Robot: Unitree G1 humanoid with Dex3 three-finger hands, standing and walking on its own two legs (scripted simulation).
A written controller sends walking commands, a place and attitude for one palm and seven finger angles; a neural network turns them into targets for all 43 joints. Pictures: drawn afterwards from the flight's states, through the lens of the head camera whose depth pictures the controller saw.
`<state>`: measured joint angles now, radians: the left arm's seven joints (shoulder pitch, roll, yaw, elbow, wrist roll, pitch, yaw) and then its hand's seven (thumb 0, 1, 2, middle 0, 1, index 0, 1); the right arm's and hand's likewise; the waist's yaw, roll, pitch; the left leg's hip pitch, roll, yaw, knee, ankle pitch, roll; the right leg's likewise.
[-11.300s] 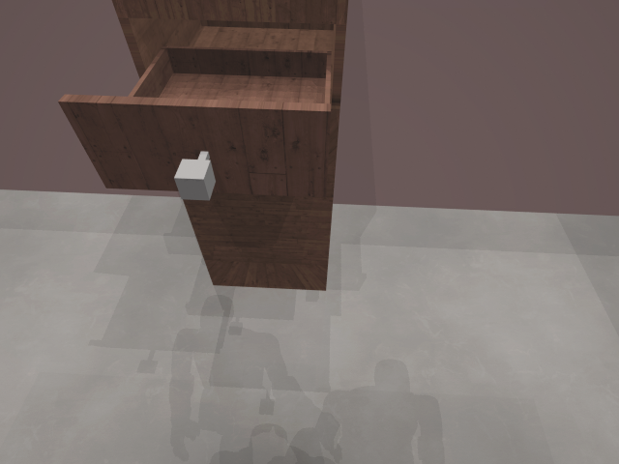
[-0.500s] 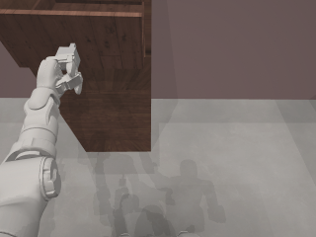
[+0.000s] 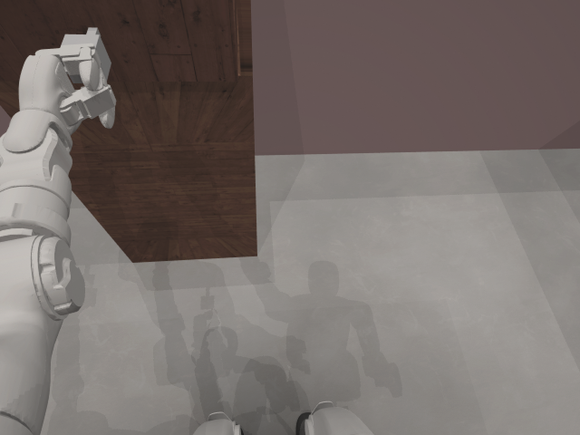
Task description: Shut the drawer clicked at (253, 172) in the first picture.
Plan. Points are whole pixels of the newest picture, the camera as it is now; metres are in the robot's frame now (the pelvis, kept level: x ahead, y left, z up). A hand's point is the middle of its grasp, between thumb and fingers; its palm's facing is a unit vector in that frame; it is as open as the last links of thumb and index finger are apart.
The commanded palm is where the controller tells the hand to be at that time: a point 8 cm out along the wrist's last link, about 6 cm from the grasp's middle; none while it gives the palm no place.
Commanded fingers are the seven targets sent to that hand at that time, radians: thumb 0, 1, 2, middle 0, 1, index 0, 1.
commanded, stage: push the drawer shut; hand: left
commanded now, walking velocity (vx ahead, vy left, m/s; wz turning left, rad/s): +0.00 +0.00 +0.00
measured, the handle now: (89, 49) +0.62 +0.21 +0.13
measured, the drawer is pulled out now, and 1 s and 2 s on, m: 0.02 0.00 0.00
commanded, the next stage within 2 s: pull the fist back off the drawer in 0.48 s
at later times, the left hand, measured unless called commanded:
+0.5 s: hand (100, 79) +0.56 +0.19 +0.13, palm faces -0.03 -1.00 -0.02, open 3.1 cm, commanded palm +0.60 +0.22 +0.13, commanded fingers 0.00 0.90 0.90 -1.40 -1.60 -1.40 -1.60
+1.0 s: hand (109, 81) +0.55 +0.18 +0.13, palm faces +0.00 -1.00 -0.02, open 3.2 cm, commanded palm +0.54 +0.21 +0.13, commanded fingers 0.00 0.90 0.90 -1.40 -1.60 -1.40 -1.60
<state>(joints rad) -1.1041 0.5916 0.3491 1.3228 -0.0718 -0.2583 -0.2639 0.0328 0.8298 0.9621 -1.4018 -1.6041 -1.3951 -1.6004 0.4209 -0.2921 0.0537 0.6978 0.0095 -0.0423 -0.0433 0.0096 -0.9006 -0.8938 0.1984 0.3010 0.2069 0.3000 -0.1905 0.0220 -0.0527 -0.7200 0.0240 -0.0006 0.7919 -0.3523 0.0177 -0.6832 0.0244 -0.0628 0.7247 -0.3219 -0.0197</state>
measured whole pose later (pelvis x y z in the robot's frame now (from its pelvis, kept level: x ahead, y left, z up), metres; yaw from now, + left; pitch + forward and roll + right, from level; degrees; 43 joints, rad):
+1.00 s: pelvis +0.00 +0.01 -0.01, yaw +0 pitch +19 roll -3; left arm -1.21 0.61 0.34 1.38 -0.03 -0.24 -0.20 0.03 0.79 1.00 -1.40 -1.60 -1.39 -1.60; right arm 0.47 -0.29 0.06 0.70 -0.03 -0.05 -0.01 0.01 -0.90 -0.89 0.20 0.30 0.21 0.30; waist -0.23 0.03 -0.07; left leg -0.81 0.02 -0.01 0.84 -0.36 0.03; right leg -0.76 0.02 -0.07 0.75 -0.32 -0.01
